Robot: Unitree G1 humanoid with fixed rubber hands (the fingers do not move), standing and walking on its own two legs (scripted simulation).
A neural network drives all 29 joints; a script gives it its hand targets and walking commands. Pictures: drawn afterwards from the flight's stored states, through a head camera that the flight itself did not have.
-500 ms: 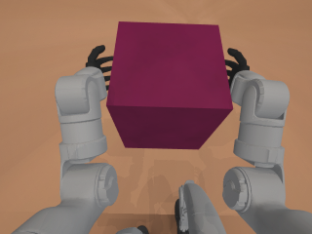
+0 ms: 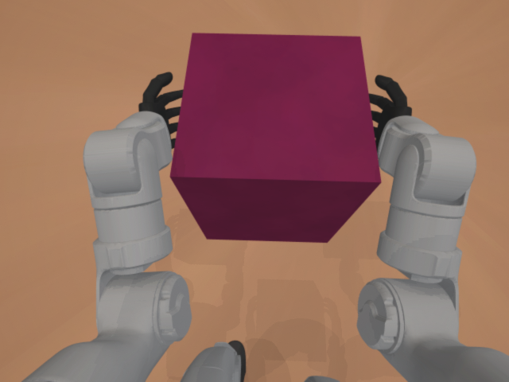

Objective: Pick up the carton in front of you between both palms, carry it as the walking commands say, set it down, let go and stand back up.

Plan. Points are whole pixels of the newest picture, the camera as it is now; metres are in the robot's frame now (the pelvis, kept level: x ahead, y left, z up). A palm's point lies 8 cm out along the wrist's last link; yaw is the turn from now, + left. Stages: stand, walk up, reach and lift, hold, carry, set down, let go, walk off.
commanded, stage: carry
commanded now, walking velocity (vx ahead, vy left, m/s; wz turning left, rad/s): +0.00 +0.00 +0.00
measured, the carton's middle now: (270, 154) +0.41 +0.02 +0.09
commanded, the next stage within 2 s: none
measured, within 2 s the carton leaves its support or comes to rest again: neither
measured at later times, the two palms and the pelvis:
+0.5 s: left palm (186, 115) +0.44 +0.14 +0.14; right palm (401, 126) +0.43 -0.16 +0.14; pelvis +0.08 +0.00 +0.01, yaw -1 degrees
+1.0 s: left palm (188, 115) +0.43 +0.13 +0.15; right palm (409, 126) +0.42 -0.16 +0.15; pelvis +0.08 -0.01 +0.01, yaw -1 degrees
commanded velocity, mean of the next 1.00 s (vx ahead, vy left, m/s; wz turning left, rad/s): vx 0.00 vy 0.00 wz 0.00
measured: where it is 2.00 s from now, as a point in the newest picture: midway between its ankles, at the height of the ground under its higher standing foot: outside the picture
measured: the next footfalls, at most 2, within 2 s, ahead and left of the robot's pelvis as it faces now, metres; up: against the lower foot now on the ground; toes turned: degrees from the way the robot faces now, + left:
right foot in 0.22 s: +0.08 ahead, -0.11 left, +0.00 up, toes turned -4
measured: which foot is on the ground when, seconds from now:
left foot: down 0.00-1.00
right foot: up 0.00-0.20, down 0.22-1.00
